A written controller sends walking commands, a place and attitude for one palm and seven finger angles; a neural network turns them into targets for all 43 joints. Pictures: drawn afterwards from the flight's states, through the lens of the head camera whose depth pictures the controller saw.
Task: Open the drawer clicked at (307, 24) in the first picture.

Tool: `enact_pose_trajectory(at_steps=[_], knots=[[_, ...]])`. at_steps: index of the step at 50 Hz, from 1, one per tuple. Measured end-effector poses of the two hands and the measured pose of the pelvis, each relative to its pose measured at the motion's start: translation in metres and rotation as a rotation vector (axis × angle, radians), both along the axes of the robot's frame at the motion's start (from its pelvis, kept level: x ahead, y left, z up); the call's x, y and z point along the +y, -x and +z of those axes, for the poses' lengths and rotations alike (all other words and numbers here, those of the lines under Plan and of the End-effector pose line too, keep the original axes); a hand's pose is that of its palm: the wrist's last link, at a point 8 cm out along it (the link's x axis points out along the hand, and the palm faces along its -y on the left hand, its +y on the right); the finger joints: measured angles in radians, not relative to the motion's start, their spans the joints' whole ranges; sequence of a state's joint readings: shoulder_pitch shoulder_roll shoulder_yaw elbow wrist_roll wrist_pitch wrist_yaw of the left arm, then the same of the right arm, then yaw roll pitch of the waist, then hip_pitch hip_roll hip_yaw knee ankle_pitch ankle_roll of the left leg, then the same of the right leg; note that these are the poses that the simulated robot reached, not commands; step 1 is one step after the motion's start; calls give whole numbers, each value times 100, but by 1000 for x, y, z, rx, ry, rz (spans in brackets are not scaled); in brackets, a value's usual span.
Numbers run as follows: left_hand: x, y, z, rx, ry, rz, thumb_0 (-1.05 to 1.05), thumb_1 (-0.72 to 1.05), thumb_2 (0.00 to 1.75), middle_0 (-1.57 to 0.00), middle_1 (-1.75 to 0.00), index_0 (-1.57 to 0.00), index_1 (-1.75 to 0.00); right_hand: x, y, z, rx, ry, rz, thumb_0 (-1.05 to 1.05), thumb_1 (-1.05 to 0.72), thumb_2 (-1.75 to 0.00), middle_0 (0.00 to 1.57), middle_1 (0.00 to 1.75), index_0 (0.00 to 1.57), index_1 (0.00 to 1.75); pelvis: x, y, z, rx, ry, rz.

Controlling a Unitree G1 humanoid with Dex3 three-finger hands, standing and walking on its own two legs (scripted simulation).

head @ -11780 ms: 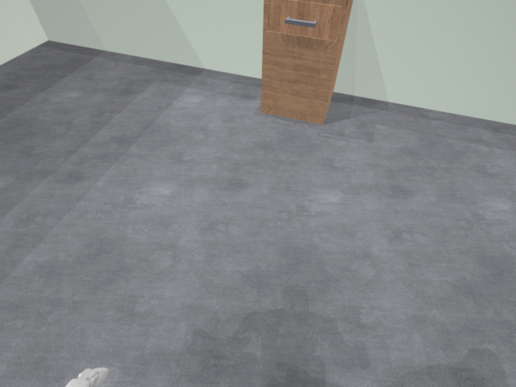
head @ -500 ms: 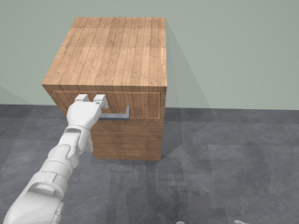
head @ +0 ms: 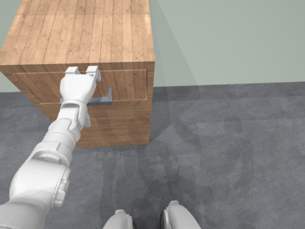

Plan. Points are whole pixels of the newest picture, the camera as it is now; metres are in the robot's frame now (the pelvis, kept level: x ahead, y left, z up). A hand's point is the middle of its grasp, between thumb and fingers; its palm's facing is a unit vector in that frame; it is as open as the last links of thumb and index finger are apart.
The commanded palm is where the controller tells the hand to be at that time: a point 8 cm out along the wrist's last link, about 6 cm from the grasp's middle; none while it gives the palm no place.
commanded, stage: move the hooked fingers above the handle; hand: left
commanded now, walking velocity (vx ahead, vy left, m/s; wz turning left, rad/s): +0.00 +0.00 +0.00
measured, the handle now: (87, 96) +0.53 +0.17 -0.07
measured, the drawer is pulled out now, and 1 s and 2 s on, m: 0.00 0.00 0.00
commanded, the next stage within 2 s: none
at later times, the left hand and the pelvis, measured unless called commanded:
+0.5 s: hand (83, 98) +0.49 +0.17 -0.02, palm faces -0.05 -0.02 -1.00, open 13.7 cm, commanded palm +0.48 +0.19 +0.03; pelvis -0.02 +0.00 -0.01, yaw +0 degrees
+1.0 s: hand (81, 98) +0.49 +0.17 -0.02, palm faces -0.06 -0.01 -1.00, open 13.7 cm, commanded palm +0.48 +0.20 +0.03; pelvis -0.02 +0.00 -0.01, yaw +0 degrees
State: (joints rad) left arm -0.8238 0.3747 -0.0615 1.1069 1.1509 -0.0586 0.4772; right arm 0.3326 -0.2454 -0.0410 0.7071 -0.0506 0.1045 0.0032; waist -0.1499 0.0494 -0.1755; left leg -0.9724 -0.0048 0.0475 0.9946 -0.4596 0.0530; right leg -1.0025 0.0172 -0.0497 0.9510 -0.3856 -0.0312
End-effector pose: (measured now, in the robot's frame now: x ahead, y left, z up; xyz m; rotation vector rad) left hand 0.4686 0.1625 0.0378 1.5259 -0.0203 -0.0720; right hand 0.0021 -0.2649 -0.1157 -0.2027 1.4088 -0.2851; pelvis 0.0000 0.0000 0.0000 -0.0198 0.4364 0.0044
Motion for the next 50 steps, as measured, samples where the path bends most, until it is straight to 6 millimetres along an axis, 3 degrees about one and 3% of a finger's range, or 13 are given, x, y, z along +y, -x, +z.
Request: enact_pose_trajectory(at_steps=[6,18,30,50], knots=[[0,1,-3,-29,-36,33,0,-49,30,-36,-124,-35,-123,5,10,-9,29,-26,-8,0,-91,-90,20,29,20,30,3,5,-5,5,1,-7],[1,-1,4,62,-31,48,0,-49,30,-32,-121,-35,-122,7,-1,-2,-57,-5,-1,0,-91,-90,20,29,20,30,2,15,0,-13,-2,-9],[11,0,-5,-10,-23,24,0,-49,30,-34,-124,-34,-122,-1,-2,-9,-40,22,30,0,-91,-90,20,29,20,30,2,18,-11,15,4,0],[11,0,-1,26,-31,27,0,-49,30,-34,-122,-33,-121,5,3,-7,-40,17,20,0,-91,-90,20,29,20,30,2,20,-8,3,5,-2]])
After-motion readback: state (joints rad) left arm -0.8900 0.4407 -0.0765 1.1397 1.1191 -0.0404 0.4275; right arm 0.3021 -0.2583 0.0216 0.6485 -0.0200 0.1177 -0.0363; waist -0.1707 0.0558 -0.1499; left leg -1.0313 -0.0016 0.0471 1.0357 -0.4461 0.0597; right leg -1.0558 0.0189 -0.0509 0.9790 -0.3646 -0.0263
